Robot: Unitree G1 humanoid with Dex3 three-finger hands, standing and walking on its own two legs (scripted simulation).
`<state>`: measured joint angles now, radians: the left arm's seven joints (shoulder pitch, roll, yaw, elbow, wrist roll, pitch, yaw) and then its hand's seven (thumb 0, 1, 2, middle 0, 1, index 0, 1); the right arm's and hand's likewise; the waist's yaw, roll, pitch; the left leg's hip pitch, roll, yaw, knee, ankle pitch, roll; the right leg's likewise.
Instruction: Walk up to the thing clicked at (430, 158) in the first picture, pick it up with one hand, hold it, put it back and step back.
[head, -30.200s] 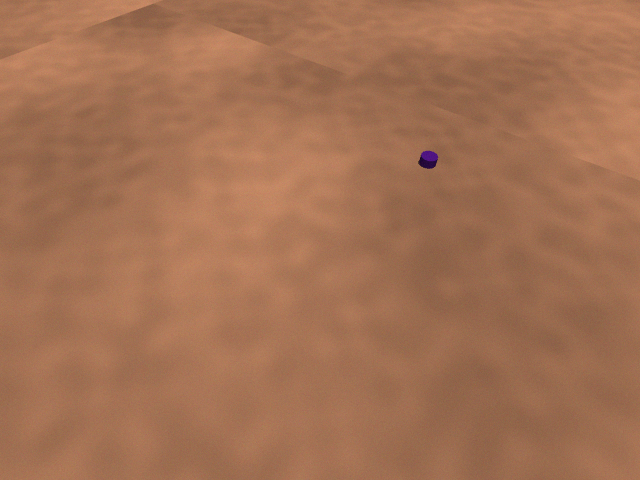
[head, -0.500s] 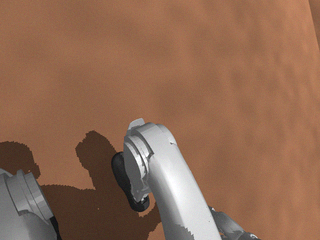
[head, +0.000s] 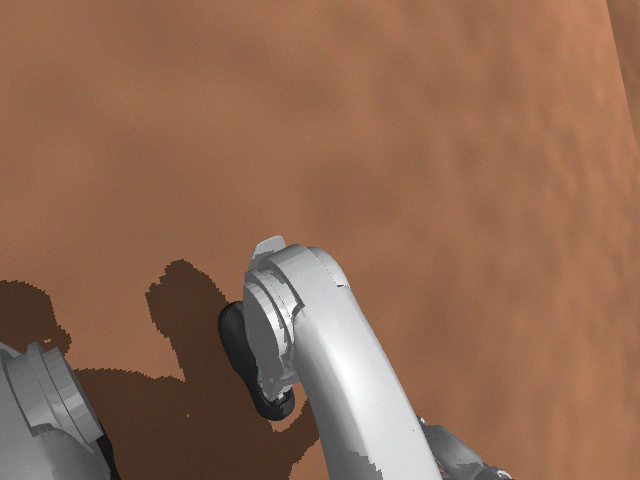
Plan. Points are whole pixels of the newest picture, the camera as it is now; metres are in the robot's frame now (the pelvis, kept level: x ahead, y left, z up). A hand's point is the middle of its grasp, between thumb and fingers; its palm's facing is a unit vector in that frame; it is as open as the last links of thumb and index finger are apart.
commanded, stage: open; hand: left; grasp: from above
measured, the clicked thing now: out of the picture +0.48 +0.34 -0.29
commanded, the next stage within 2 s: withdraw in 0.30 s
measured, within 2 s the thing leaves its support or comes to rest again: neither
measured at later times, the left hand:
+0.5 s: hand out of the picture +0.47 +0.32 -0.26, palm faces -0.42 -0.15 -0.90, open 14.1 cm
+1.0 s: hand out of the picture +0.45 +0.35 -0.10, palm faces -0.46 -0.13 -0.88, open 14.1 cm
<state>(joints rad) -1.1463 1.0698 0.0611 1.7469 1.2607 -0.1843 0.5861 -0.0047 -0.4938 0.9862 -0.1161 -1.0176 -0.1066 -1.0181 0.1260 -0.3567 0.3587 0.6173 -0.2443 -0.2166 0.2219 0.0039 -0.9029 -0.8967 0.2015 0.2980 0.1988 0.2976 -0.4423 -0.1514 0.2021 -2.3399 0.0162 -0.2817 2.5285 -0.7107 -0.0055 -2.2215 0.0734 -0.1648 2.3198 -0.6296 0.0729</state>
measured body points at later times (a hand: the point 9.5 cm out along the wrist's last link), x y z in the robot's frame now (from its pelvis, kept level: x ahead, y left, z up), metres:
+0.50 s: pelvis +0.00 +0.00 +0.00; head +0.29 +0.13 +0.31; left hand +0.49 +0.32 -0.21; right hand +0.04 -0.25 -0.05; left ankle +0.06 +0.13 -0.28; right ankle +0.13 -0.12 -0.28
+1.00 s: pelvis +0.00 -0.01 +0.04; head +0.23 +0.08 +0.41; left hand +0.47 +0.35 -0.05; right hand +0.11 -0.27 -0.06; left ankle +0.06 +0.13 -0.28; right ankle +0.13 -0.12 -0.28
